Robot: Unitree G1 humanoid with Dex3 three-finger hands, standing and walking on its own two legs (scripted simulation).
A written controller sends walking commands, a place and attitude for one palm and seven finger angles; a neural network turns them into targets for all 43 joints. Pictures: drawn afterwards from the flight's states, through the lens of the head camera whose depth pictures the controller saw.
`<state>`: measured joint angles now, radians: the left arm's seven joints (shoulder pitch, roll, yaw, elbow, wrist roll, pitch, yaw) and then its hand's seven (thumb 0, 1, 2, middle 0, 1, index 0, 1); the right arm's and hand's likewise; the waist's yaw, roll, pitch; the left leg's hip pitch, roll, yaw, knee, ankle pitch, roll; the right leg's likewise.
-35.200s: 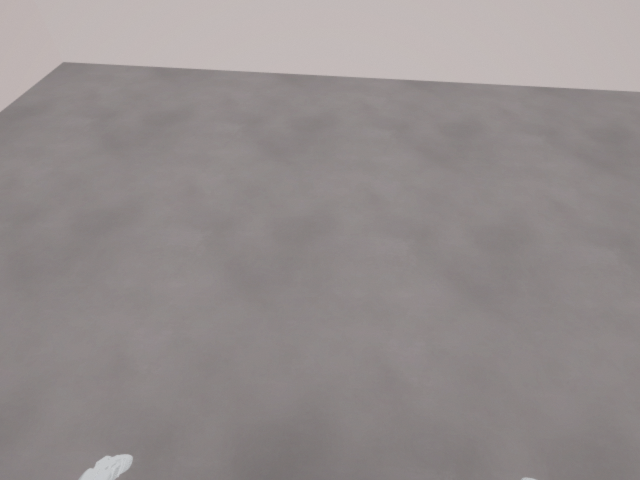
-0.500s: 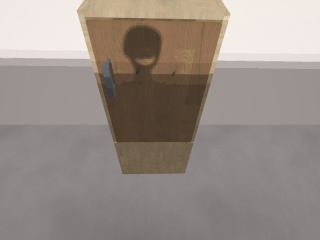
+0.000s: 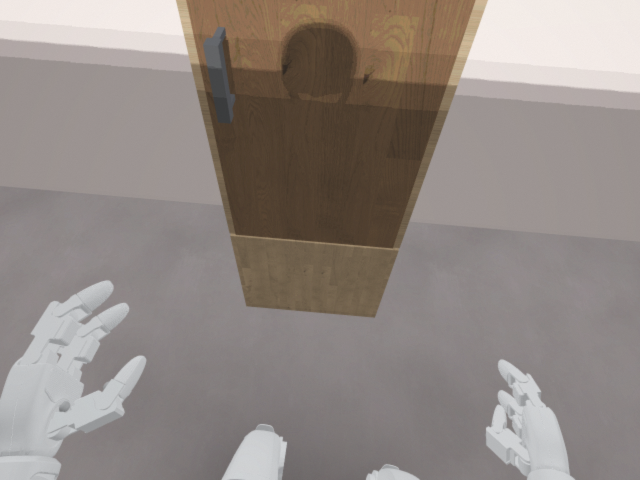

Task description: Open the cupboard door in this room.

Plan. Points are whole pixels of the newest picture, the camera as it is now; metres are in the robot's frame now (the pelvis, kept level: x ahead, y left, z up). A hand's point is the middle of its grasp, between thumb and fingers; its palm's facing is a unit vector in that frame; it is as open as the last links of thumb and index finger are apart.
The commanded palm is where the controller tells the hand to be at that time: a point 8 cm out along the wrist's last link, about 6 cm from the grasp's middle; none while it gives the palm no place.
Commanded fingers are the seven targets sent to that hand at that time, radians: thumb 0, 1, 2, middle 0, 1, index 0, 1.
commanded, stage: raise the hand with hooked fingers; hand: left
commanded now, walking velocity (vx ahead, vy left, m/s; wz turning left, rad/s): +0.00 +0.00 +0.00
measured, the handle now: (222, 76) +0.62 +0.23 +0.15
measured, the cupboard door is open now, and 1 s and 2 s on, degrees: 0 0 0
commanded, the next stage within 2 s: move the hooked fingers beside the handle in 1.54 s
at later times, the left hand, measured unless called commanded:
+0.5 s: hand (112, 304) +0.26 +0.26 +0.09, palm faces +0.01 -1.00 -0.04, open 12.4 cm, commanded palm +0.24 +0.32 +0.12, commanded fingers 0.00 -0.36 0.36 -0.29 -1.11 -0.29 -1.11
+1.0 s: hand (63, 221) +0.31 +0.30 +0.17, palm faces +0.08 -1.00 -0.03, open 14.0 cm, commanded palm +0.28 +0.35 +0.17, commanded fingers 0.00 -0.50 0.30 -0.30 -1.20 -0.30 -1.20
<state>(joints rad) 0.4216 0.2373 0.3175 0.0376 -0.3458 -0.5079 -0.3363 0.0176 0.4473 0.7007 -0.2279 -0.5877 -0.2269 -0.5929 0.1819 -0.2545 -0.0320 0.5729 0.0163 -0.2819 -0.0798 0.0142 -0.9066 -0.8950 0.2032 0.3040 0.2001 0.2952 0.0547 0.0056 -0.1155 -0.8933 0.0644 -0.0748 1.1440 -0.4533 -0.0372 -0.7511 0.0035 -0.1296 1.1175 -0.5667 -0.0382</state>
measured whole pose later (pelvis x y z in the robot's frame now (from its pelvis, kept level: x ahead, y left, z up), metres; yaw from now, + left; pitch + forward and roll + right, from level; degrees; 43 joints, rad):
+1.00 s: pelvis +0.01 +0.03 +0.06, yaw -1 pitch +5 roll -2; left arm -0.05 0.40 0.42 0.28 -0.34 -0.16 -0.40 -0.01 -0.49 0.30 -0.30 -1.19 -0.30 -1.20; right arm 0.25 -0.25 0.07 0.58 0.05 -0.20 -0.11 0.02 -0.90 -0.89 0.21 0.30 0.20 0.30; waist 0.02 0.03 -0.06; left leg -0.55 0.03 0.00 0.79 -0.32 0.01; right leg -0.42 -0.02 -0.07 0.73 -0.40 0.01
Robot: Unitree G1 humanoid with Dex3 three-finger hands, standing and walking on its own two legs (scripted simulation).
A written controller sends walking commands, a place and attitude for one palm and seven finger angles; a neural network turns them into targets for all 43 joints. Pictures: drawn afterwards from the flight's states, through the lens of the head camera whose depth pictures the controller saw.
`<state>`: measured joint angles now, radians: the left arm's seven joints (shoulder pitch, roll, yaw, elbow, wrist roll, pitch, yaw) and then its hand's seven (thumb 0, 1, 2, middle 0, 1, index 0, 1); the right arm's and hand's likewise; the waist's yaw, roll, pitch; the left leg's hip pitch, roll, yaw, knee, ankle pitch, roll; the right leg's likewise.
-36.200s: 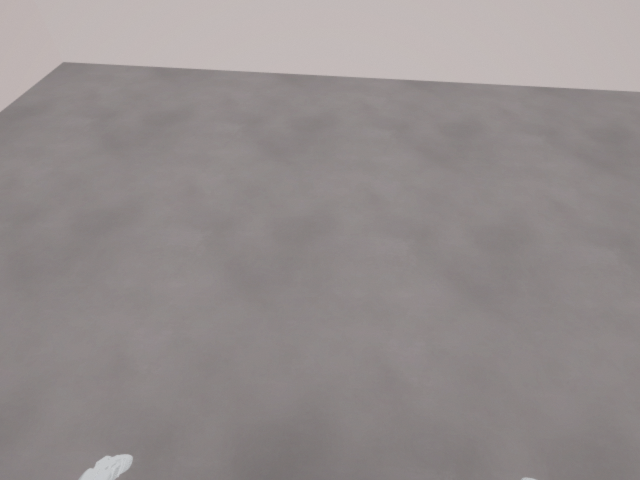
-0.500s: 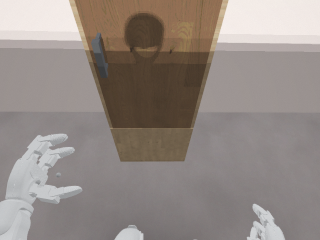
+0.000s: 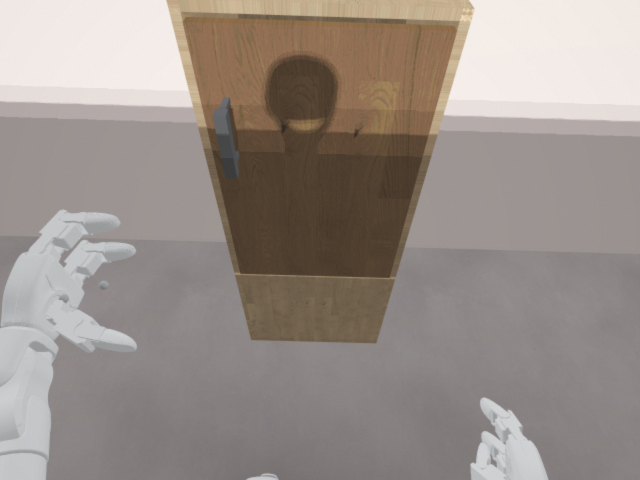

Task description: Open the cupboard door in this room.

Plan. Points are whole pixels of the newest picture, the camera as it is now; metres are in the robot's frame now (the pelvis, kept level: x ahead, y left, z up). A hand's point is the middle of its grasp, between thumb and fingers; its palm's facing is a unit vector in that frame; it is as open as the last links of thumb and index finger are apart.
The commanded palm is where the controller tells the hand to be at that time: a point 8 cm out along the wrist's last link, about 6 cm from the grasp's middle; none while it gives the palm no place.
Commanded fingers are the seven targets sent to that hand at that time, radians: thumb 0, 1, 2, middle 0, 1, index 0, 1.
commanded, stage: raise the hand with hooked fingers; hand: left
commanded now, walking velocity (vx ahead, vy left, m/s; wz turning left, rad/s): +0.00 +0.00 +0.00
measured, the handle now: (228, 138) +0.60 +0.21 +0.10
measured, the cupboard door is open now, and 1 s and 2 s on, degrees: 0 0 0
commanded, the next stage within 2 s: move the hooked fingers beside the handle in 0.54 s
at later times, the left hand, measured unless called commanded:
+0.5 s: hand (129, 280) +0.30 +0.25 +0.11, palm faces +0.07 -1.00 -0.02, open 14.0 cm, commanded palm +0.26 +0.30 +0.11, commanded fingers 0.00 -0.50 0.30 -0.30 -1.20 -0.30 -1.20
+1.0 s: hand (154, 239) +0.36 +0.24 +0.11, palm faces +0.04 -1.00 +0.01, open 14.0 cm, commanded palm +0.33 +0.30 +0.11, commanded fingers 0.00 -0.50 0.30 -0.30 -1.20 -0.30 -1.20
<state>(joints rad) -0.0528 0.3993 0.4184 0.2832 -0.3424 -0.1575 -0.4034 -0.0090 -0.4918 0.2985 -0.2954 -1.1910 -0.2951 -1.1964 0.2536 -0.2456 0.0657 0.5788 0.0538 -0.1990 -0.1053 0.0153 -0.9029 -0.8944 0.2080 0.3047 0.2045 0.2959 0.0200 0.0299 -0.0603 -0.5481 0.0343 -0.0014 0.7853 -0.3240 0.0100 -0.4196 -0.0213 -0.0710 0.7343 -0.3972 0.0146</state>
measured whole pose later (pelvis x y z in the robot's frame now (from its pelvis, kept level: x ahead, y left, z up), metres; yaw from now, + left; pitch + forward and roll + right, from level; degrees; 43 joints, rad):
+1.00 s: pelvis +0.00 -0.02 +0.00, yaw -1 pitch +6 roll -1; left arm -0.34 0.44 0.42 0.61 -0.30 -0.18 -0.42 -0.01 -0.50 0.30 -0.30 -1.20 -0.30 -1.20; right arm 0.27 -0.27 0.04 0.61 0.06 -0.15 -0.11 0.01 -0.90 -0.89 0.21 0.30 0.20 0.30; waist -0.02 0.03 -0.05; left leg -0.56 0.05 0.00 0.76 -0.30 -0.01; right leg -0.46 0.00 -0.06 0.74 -0.39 -0.01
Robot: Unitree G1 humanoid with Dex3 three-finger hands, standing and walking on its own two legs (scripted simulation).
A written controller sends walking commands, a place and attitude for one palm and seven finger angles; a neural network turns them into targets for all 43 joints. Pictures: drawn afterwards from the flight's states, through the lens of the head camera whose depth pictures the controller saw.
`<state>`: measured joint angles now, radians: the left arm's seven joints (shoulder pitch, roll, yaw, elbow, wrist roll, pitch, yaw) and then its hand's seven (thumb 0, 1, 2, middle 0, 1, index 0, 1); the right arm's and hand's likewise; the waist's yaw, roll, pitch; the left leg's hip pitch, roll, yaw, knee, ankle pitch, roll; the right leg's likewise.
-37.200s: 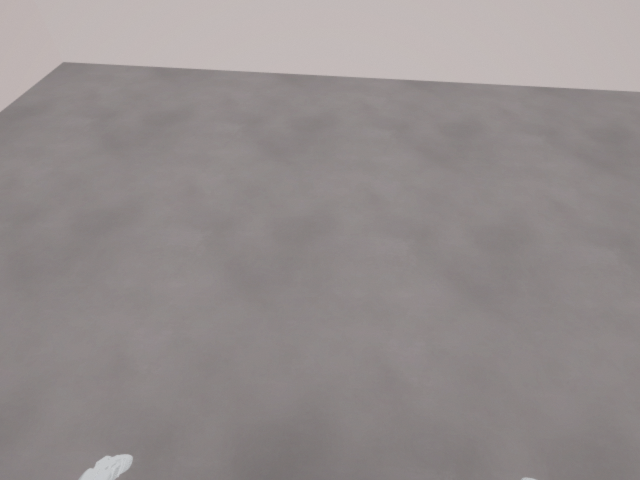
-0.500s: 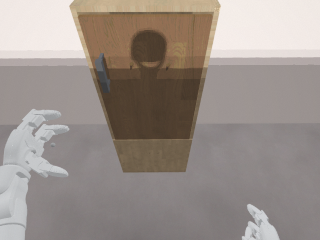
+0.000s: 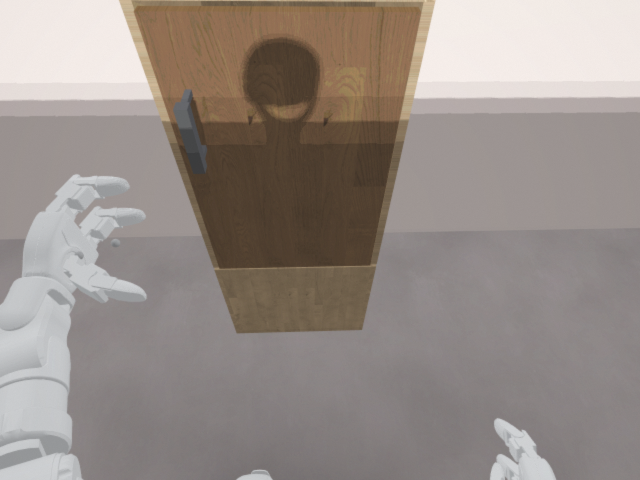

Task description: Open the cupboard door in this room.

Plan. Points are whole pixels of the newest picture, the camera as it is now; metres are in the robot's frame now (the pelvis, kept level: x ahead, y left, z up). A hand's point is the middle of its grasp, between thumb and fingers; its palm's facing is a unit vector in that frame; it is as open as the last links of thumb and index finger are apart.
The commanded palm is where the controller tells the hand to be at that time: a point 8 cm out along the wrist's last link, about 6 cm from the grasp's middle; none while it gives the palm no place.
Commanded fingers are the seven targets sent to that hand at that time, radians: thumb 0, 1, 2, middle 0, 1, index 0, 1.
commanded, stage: move the hooked fingers beside the handle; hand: left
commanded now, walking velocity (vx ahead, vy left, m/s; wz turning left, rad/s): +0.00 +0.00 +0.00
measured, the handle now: (193, 132) +0.60 +0.23 +0.09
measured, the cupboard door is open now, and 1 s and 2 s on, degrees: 0 0 0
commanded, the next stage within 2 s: none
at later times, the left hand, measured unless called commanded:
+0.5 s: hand (133, 206) +0.42 +0.27 +0.10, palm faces +0.05 -1.00 +0.01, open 14.0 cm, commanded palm +0.40 +0.32 +0.10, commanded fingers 0.00 -0.50 0.30 -0.30 -1.20 -0.30 -1.20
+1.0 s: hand (155, 168) +0.50 +0.26 +0.11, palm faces +0.06 -1.00 +0.01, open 14.0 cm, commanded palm +0.48 +0.32 +0.10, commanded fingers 0.00 -0.50 0.30 -0.30 -1.20 -0.30 -1.20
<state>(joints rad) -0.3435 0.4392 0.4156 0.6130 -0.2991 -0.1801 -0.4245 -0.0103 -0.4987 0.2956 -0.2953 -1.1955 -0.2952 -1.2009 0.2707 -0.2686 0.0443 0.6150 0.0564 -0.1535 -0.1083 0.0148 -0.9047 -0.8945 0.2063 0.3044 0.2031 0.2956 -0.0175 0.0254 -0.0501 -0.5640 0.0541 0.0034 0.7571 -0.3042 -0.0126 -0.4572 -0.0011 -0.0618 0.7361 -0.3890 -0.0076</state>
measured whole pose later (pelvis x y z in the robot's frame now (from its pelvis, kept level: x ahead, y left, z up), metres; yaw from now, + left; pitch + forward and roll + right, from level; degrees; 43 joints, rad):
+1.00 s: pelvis +0.00 +0.01 -0.02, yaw -2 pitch +16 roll -3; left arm -0.91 0.67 0.48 1.23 -0.12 -0.30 -0.37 -0.01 -0.50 0.30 -0.30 -1.20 -0.30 -1.20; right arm 0.39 -0.29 0.04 0.65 0.03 0.01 -0.07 0.01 -0.91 -0.89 0.21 0.30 0.20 0.30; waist -0.15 0.01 -0.07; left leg -0.81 0.08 0.01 0.88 -0.34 0.00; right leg -0.70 0.02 -0.05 0.83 -0.40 0.00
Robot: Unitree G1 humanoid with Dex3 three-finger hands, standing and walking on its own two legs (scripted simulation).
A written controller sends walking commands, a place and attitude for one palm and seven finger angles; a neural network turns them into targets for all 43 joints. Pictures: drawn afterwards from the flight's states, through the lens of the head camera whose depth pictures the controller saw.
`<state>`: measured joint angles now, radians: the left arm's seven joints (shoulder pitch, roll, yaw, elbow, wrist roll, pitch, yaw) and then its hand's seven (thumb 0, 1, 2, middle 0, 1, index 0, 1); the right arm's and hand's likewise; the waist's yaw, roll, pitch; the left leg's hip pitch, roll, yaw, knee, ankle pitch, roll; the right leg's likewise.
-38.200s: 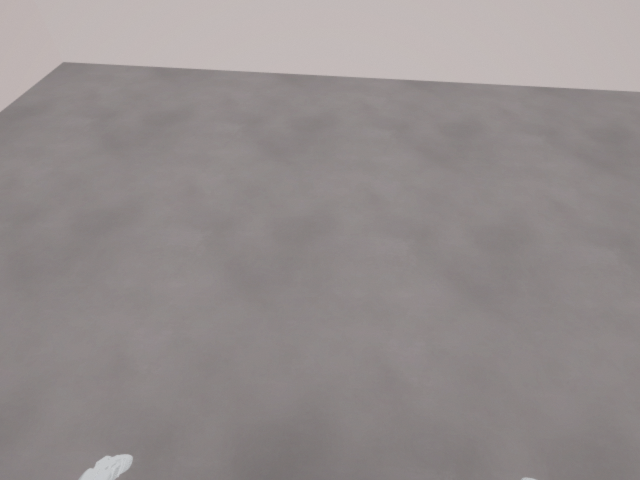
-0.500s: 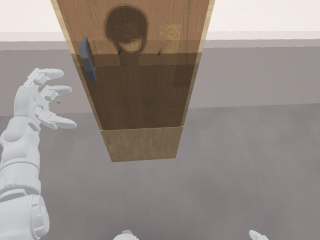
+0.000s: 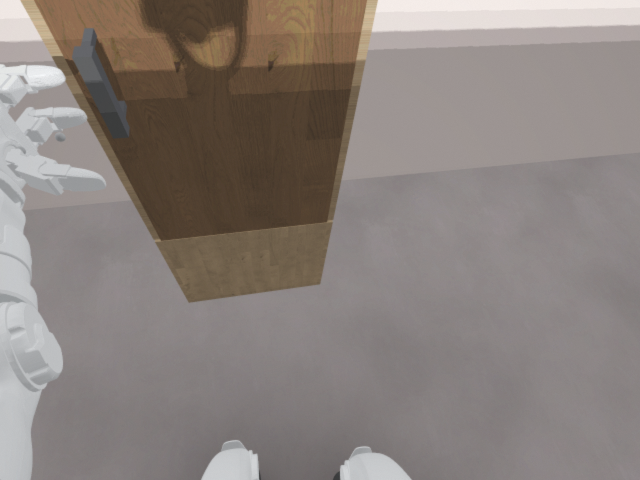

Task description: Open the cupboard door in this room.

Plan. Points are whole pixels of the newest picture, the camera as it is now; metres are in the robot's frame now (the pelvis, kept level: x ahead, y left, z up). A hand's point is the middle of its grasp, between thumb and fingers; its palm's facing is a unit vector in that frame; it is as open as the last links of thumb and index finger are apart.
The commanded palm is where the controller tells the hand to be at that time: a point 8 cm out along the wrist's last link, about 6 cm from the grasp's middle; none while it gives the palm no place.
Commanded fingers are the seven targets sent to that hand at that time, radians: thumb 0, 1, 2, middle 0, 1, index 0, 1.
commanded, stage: move the hooked fingers beside the handle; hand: left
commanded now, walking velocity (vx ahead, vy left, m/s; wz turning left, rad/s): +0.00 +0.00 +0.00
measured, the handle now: (105, 86) +0.59 +0.24 +0.11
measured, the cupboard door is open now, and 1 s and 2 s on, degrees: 0 0 0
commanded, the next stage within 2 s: slide the fingers in behind the handle in 1.40 s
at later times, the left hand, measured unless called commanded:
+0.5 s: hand (67, 114) +0.53 +0.27 +0.11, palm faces +0.08 -1.00 +0.01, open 13.9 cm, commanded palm +0.51 +0.32 +0.11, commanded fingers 0.00 -0.50 0.30 -0.30 -1.20 -0.30 -1.20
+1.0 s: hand (69, 114) +0.53 +0.27 +0.12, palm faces +0.11 -0.99 +0.00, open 14.0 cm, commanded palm +0.51 +0.31 +0.11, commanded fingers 0.00 -0.50 0.30 -0.30 -1.20 -0.30 -1.20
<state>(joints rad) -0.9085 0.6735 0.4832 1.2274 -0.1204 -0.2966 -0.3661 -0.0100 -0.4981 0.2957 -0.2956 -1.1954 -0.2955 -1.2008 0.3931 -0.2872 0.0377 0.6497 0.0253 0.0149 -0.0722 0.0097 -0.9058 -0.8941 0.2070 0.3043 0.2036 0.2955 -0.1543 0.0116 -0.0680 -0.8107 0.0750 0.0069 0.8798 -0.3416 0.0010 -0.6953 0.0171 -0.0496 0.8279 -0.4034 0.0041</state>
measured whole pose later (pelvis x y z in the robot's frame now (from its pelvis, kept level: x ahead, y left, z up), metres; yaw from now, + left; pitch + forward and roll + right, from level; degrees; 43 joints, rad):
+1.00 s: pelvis +0.01 +0.01 -0.01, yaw -1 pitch +19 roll -4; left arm -0.99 0.69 0.49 1.23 -0.07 -0.33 -0.31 -0.01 -0.50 0.30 -0.30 -1.20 -0.29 -1.20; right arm 0.39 -0.27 0.05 0.62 0.00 0.06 -0.04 0.01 -0.91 -0.89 0.21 0.30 0.20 0.30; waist -0.18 0.01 -0.08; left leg -0.89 0.08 0.00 0.93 -0.37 0.01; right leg -0.76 0.02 -0.05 0.85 -0.42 0.01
